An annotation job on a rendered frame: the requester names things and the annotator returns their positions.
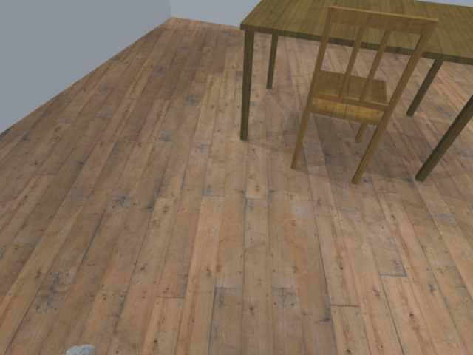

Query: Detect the chair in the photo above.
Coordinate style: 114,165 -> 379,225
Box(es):
290,5 -> 438,185

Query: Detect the table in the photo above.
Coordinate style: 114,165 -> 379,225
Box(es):
240,0 -> 473,182

